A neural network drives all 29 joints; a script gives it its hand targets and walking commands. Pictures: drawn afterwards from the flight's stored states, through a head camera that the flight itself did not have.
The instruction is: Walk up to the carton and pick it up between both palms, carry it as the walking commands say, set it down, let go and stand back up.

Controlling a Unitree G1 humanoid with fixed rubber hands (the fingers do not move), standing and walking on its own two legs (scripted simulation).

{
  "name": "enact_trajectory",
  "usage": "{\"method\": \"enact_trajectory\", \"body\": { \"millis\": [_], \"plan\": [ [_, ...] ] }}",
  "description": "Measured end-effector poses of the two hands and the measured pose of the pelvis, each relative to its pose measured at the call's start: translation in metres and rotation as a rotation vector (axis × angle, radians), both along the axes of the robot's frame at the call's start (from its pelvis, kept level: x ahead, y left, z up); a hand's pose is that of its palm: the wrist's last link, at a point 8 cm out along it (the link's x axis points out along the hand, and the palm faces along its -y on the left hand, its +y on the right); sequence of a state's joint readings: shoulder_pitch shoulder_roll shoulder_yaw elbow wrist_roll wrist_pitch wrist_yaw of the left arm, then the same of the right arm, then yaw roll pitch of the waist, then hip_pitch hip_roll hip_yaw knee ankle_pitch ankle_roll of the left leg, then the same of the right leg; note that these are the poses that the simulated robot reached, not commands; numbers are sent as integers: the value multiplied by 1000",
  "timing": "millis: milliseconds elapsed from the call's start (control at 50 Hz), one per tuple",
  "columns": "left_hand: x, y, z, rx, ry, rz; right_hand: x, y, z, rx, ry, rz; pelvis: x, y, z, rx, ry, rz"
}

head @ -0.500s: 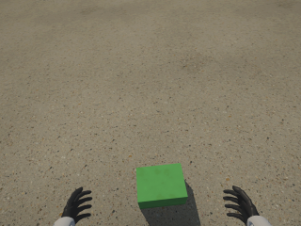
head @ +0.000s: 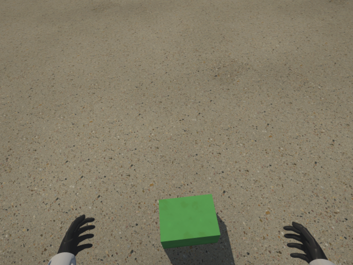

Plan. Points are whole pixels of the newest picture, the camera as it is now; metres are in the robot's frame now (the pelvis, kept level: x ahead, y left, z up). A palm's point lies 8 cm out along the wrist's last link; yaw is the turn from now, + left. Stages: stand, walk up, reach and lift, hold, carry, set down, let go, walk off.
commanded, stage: stand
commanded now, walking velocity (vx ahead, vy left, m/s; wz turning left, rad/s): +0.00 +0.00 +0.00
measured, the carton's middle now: (187, 221) +0.43 -0.02 -0.69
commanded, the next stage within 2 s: none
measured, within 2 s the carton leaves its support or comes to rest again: neither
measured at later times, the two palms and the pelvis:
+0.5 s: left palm (65, 250) +0.18 +0.27 -0.05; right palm (318, 259) +0.14 -0.28 -0.07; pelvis +0.00 +0.00 +0.00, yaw +0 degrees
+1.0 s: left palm (64, 254) +0.17 +0.27 -0.05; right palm (324, 263) +0.13 -0.29 -0.07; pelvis -0.01 +0.00 +0.00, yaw +0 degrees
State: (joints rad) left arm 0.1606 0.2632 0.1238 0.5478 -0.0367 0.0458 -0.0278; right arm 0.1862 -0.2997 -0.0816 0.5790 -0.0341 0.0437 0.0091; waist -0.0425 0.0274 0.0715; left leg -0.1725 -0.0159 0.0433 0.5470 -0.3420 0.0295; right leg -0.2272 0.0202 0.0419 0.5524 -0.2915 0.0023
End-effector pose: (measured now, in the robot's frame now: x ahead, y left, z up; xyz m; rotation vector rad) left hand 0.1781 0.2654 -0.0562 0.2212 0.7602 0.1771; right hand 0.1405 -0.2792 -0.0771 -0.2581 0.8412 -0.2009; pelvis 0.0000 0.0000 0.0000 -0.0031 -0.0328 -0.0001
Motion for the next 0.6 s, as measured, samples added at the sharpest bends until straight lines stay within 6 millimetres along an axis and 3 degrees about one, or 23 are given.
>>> {"method": "enact_trajectory", "body": {
  "millis": [300,600],
  "plan": [
    [12,3,4,3,-34,1,6,-2,1,-11,-12,-11,9,1,0,-2,12,0],
    [-1,4,7,8,-61,5,-6,-8,7,-26,-42,-7,-4,-1,0,1,-5,1]
  ]
}}
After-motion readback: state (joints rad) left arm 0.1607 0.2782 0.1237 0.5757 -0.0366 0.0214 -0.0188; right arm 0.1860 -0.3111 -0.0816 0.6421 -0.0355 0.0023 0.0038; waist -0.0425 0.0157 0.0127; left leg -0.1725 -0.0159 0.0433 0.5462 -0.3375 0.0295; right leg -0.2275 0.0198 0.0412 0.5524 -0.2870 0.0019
